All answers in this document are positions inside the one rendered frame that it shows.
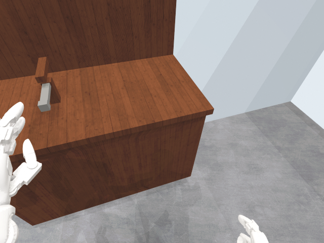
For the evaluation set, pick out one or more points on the tap lever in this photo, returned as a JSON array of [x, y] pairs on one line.
[[44, 103]]

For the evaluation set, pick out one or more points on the robot right hand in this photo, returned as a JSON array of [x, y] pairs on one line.
[[253, 230]]

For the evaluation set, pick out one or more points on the robot left hand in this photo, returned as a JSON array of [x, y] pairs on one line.
[[10, 127]]

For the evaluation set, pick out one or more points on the counter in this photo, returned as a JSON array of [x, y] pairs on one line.
[[125, 115]]

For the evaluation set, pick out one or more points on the left robot forearm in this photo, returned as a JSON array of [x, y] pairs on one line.
[[8, 228]]

